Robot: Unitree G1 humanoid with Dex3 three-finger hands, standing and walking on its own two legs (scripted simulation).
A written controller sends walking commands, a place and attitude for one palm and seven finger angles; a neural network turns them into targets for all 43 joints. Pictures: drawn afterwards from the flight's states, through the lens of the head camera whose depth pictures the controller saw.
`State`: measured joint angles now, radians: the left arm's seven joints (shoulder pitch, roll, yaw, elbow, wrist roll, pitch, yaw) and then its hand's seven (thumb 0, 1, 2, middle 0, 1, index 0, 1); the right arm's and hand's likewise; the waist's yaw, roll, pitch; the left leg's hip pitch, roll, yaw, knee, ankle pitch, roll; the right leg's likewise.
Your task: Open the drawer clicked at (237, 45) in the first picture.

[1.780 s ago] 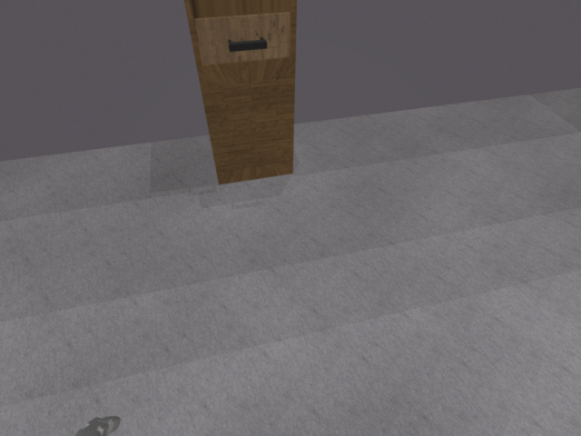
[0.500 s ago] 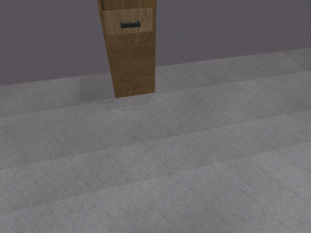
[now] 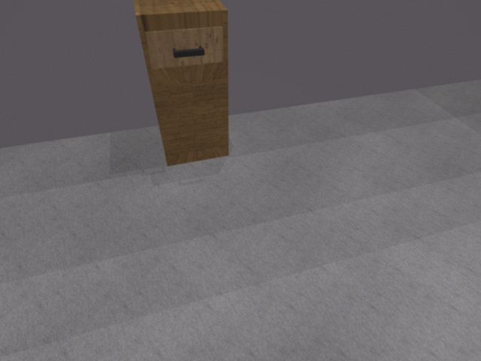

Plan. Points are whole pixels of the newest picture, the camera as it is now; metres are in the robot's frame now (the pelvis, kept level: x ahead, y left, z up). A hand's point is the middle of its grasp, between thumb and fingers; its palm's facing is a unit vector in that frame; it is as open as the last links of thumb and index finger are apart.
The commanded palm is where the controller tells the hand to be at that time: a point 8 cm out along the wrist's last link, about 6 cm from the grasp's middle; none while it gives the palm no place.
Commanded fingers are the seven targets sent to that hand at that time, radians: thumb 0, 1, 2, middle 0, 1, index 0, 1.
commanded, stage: walk to a spot facing it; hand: left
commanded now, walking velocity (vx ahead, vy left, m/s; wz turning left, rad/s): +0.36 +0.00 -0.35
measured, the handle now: (188, 50) +1.38 +0.34 -0.06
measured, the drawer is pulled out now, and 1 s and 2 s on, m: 0.00 0.00 0.00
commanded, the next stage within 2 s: turn to face it in 1.40 s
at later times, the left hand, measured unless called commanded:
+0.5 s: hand out of the picture +0.11 +0.14 -0.17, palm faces -0.06 -0.99 -0.14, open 7.4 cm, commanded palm none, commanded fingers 0.00 0.90 0.90 -0.20 -0.30 -0.20 -0.30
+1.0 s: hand (190, 216) +0.51 +0.17 -0.16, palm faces -0.22 -0.96 -0.15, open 7.4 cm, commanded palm none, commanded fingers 0.00 0.90 0.90 -0.20 -0.30 -0.20 -0.30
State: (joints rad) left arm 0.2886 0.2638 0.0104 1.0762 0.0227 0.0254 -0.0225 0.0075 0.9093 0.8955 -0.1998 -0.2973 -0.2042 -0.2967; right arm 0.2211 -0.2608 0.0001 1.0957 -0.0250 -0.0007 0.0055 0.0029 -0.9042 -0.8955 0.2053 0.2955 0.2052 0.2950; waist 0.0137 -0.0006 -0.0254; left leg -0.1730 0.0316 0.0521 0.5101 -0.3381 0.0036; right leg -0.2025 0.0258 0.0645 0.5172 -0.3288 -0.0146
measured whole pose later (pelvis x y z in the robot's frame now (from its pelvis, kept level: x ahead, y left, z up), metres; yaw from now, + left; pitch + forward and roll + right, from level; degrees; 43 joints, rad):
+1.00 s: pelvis +0.40 +0.02 +0.01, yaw -16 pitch -1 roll +0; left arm 0.21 0.18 0.08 1.02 0.04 0.02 -0.02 0.01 0.91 0.90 -0.19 -0.30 -0.20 -0.30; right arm 0.42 -0.14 -0.04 1.12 -0.02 -0.09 -0.03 0.00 -0.92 -0.90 0.20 0.30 0.20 0.29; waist -0.01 -0.03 0.01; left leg -0.04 -0.01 0.28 0.31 -0.27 0.07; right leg -0.64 -0.12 -0.04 1.03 -0.09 0.01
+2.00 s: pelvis +0.72 -0.08 +0.00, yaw -12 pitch +1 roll -2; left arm 0.18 0.21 0.09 0.97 0.02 0.04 0.02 0.01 0.91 0.90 -0.20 -0.30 -0.20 -0.30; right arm 0.21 -0.18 -0.05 0.98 -0.02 0.02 0.00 0.00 -0.92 -0.90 0.21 0.30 0.21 0.30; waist -0.02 0.00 0.05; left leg -0.35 -0.03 0.02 0.45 -0.11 0.08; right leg -0.47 -0.08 -0.02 1.00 -0.39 0.08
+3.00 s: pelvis +0.69 -0.11 +0.00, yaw +18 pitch -1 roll +0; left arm 0.20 0.22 0.05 0.94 0.01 0.05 0.01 0.01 0.91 0.90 -0.20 -0.30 -0.20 -0.30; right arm 0.16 -0.20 -0.03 0.95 -0.02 0.04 0.00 0.00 -0.90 -0.90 0.21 0.30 0.21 0.30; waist 0.00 0.01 0.07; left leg -0.24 -0.01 0.01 0.49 -0.24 0.02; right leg -0.33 -0.06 -0.06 0.75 -0.41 0.07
